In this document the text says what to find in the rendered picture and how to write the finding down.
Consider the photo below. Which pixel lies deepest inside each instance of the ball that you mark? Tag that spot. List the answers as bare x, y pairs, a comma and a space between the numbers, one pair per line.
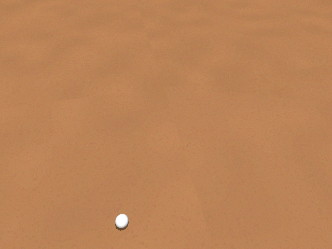
121, 220

